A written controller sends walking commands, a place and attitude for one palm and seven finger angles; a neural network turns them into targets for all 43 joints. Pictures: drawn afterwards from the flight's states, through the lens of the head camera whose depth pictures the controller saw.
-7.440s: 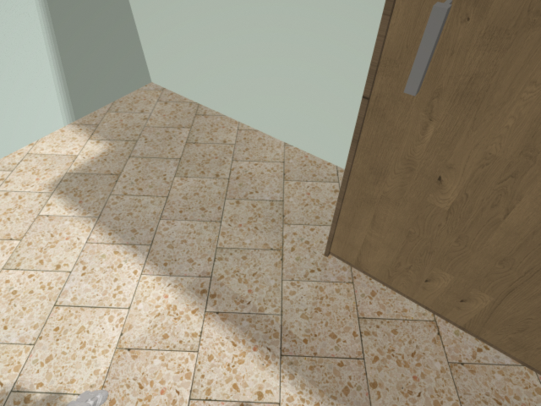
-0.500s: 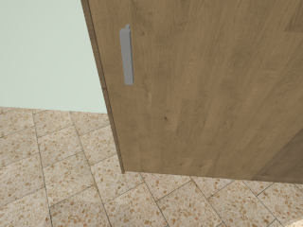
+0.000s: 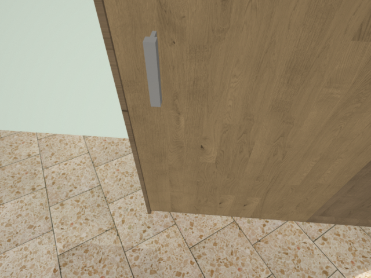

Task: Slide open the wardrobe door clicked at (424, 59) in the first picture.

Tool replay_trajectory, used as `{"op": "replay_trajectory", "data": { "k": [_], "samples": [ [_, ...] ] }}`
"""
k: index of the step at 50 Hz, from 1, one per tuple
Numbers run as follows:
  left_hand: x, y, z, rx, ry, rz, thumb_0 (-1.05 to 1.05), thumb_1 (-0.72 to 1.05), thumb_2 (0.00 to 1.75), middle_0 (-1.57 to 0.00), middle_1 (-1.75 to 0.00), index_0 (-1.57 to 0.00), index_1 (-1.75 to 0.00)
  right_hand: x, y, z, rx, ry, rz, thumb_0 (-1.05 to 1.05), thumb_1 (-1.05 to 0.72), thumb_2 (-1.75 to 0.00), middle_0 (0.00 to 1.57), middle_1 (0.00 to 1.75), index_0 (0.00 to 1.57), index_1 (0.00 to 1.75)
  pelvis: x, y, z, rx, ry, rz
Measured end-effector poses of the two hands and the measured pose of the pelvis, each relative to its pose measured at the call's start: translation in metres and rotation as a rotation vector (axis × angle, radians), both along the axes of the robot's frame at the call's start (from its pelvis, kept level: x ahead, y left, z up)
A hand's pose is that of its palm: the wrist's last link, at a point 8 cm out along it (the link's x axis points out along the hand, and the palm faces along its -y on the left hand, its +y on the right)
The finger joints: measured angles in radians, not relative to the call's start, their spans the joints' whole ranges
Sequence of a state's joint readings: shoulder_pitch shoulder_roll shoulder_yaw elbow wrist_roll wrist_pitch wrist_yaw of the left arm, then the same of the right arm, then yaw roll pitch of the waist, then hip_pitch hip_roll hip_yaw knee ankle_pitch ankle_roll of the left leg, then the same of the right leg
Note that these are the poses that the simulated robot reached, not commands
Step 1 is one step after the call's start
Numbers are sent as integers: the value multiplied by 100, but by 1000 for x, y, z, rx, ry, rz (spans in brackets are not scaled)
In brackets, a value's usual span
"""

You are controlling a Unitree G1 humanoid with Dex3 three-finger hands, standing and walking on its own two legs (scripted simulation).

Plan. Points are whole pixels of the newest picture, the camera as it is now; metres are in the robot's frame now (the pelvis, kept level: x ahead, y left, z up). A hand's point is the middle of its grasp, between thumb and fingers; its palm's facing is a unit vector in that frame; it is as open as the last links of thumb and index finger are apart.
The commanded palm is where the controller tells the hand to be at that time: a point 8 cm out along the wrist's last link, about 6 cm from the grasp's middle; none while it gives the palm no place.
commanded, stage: look again from close up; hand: left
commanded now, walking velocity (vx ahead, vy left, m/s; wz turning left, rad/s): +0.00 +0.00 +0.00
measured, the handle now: (155, 70) +0.55 +0.11 +0.17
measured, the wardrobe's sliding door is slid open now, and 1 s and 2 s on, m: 0.00 0.00 0.00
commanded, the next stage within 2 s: none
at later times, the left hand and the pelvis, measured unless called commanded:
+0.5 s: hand out of the picture +0.05 +0.23 -0.17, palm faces -0.03 -0.96 -0.30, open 7.4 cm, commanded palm none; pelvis +0.01 +0.00 +0.00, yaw +0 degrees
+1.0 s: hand out of the picture +0.06 +0.23 -0.16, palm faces -0.02 -0.95 -0.30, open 7.4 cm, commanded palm none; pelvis +0.02 +0.00 +0.00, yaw +0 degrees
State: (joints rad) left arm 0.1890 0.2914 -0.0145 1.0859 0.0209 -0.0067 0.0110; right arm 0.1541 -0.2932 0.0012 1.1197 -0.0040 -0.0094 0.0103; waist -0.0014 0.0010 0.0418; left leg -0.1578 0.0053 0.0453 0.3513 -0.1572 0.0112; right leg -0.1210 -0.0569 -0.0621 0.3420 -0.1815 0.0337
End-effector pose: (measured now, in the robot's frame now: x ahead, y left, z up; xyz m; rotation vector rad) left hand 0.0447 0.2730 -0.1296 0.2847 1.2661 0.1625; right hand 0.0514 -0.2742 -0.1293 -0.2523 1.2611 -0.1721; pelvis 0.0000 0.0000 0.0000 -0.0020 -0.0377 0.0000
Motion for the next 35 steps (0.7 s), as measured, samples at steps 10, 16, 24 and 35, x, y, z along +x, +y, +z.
{"op": "replay_trajectory", "data": {
  "k": [10,16,24,35],
  "samples": [
    [3,0,-1,-3,4,7,1,91,90,-20,-30,-20,-30,8,0,1,-4,-5,6,0,-90,-90,20,29,20,30,6,0,0,0,2,2],
    [4,0,-1,-4,7,11,1,91,90,-20,-30,-20,-30,11,0,2,-6,-5,7,0,-90,-90,20,29,20,30,8,0,1,0,2,2],
    [5,0,-1,-4,16,13,1,91,90,-20,-30,-20,-30,13,0,2,-7,-4,7,0,-90,-90,20,29,20,30,11,0,1,1,3,1],
    [7,0,0,-1,17,15,1,91,90,-20,-30,-20,-30,14,-1,2,-8,-3,4,0,-90,-90,20,29,20,30,14,-1,1,2,2,-2]
  ]
}}
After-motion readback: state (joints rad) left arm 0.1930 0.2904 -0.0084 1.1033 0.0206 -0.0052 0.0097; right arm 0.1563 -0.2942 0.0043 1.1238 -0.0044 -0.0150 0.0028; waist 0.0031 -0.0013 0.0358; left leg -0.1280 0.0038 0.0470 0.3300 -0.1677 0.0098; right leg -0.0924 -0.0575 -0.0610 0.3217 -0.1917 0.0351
